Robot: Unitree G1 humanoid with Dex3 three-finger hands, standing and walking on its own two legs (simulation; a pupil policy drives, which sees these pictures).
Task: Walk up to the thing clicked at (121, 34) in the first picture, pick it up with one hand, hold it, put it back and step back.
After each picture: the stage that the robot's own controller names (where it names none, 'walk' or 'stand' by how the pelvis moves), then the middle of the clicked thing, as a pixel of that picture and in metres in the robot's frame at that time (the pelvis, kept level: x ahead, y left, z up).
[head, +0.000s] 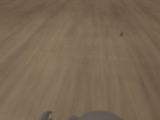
stand; (121, 34) +2.26 -0.82 -0.72
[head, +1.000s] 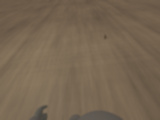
walk; (105, 36) +2.23 -0.24 -0.69
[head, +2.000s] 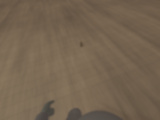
walk; (81, 44) +1.59 +0.29 -0.71
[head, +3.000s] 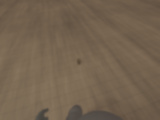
walk; (78, 61) +1.06 +0.29 -0.71
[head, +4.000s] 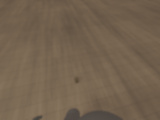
walk; (76, 79) +0.67 +0.20 -0.70
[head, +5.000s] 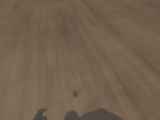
walk; (75, 93) +0.42 +0.16 -0.70
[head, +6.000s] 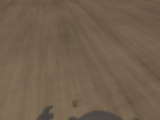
stand; (74, 103) +0.33 +0.18 -0.72
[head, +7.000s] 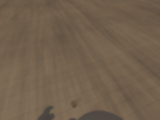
stand; (73, 104) +0.33 +0.20 -0.73
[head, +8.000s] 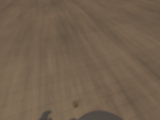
stand; (75, 104) +0.33 +0.18 -0.73
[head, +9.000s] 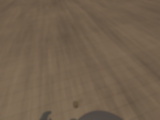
stand; (75, 104) +0.33 +0.17 -0.73
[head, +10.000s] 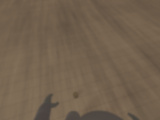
go down; (75, 95) +0.35 +0.16 -0.71
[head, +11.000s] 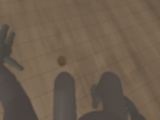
go down; (61, 61) +0.44 +0.19 -0.29
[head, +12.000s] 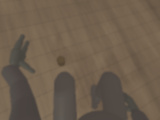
close in; (61, 61) +0.43 +0.19 -0.28
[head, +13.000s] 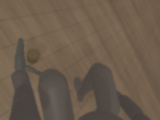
close in; (33, 56) +0.43 +0.23 -0.23
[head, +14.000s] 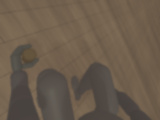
close; (28, 56) +0.42 +0.24 -0.23
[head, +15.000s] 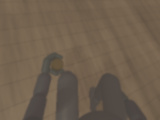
lift; (56, 65) +0.35 +0.23 -0.10
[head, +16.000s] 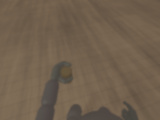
lift; (67, 75) +0.32 +0.16 +0.05
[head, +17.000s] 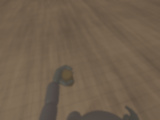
hold; (68, 78) +0.31 +0.16 +0.02
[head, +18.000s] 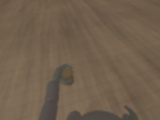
hold; (68, 77) +0.32 +0.17 +0.02
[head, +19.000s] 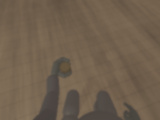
crouch; (66, 69) +0.37 +0.17 -0.05
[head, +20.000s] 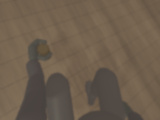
lower; (45, 52) +0.46 +0.23 -0.14
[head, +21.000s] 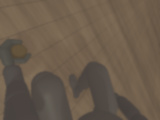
lower; (19, 53) +0.44 +0.25 -0.24
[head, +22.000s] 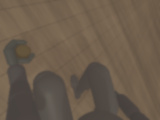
lower; (23, 53) +0.43 +0.25 -0.23
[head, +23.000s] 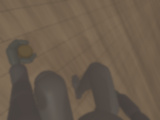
lower; (25, 53) +0.43 +0.25 -0.23
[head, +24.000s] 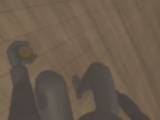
lower; (26, 54) +0.43 +0.25 -0.22
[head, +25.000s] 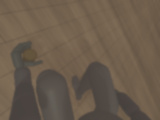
open; (29, 57) +0.42 +0.23 -0.23
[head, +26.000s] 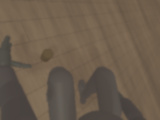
stand; (46, 55) +0.42 +0.22 -0.24
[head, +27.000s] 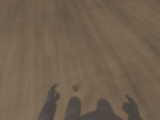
stand; (75, 88) +0.38 +0.15 -0.59
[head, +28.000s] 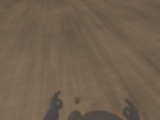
stand; (77, 100) +0.36 +0.15 -0.67
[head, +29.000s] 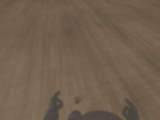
stand; (77, 100) +0.36 +0.15 -0.67
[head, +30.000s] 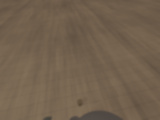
stand; (79, 102) +0.37 +0.14 -0.72
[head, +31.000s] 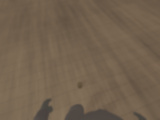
walk; (79, 85) +0.45 +0.13 -0.70
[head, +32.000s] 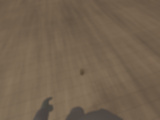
walk; (81, 72) +0.72 +0.14 -0.70
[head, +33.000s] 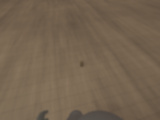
stand; (81, 64) +1.02 +0.18 -0.70
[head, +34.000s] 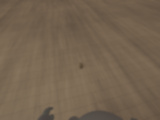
stand; (81, 65) +1.00 +0.18 -0.72
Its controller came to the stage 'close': yes
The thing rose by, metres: 0.73
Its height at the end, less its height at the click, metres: +0.00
